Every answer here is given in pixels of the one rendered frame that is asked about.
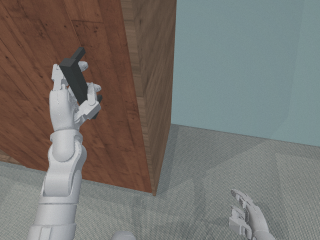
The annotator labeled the left robot forearm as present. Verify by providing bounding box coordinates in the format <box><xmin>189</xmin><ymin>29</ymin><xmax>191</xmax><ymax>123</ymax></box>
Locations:
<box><xmin>26</xmin><ymin>129</ymin><xmax>87</xmax><ymax>240</ymax></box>

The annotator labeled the robot left hand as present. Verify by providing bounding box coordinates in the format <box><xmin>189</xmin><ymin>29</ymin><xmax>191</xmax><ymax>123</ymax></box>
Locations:
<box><xmin>49</xmin><ymin>61</ymin><xmax>102</xmax><ymax>132</ymax></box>

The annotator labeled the robot right hand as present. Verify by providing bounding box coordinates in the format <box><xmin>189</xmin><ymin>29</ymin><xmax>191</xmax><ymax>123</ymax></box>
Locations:
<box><xmin>229</xmin><ymin>189</ymin><xmax>269</xmax><ymax>240</ymax></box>

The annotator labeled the handle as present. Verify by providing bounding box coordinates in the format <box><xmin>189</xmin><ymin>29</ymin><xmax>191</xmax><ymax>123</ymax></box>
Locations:
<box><xmin>59</xmin><ymin>47</ymin><xmax>103</xmax><ymax>119</ymax></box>

